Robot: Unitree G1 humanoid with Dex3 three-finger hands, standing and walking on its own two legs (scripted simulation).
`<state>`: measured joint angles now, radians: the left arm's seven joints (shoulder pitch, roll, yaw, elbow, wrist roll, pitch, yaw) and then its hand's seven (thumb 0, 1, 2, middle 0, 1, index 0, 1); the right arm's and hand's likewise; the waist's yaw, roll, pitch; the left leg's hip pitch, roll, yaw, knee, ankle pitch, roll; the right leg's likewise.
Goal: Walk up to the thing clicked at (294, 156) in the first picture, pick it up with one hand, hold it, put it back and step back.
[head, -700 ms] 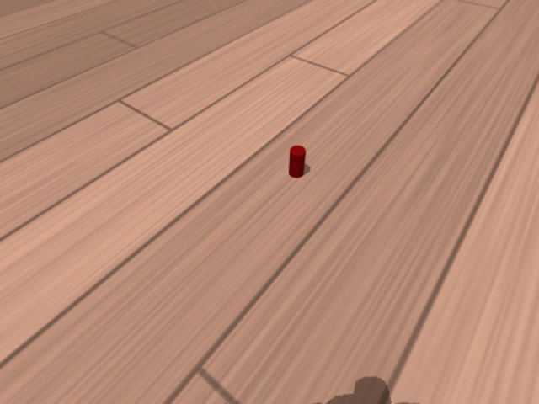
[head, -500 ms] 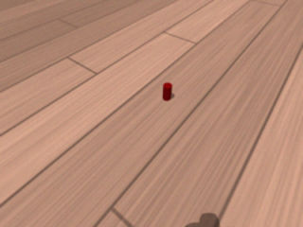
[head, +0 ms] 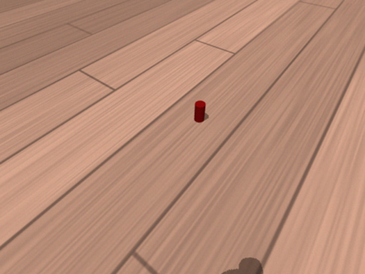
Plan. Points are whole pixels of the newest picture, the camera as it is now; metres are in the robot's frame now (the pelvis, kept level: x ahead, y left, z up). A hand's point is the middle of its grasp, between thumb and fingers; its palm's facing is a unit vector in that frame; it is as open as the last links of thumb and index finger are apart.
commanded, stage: stand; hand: left
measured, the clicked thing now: (199, 111) +1.34 -0.13 -0.70
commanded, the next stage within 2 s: walk up in 0.42 s
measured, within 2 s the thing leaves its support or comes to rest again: neither
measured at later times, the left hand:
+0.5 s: hand out of the picture +0.08 +0.26 -0.15, palm faces -0.06 -0.94 -0.33, open 7.4 cm
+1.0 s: hand (129, 253) +0.21 +0.15 -0.14, palm faces -0.14 -0.92 -0.36, open 7.4 cm
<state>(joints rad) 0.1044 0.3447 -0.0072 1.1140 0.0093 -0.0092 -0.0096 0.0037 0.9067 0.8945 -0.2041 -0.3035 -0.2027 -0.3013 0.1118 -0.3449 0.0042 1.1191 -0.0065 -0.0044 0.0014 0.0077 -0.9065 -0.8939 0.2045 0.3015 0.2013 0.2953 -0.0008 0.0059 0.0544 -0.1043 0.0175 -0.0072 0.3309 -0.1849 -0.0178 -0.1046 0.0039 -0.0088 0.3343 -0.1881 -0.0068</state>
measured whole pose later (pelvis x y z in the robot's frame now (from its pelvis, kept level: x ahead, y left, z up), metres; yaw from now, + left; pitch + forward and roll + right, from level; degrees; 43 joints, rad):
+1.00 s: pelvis +0.15 -0.12 -0.01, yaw -11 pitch -4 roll +0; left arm 0.35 0.37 0.05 0.93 0.01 -0.05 -0.07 0.00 0.90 0.89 -0.21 -0.30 -0.21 -0.30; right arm 0.22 -0.43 -0.06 0.93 -0.02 -0.03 0.08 0.01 -0.91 -0.89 0.20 0.30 0.20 0.30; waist 0.05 0.06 0.05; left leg -0.48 0.09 0.03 0.98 -0.28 0.01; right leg -0.16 0.03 -0.03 0.48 -0.25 -0.05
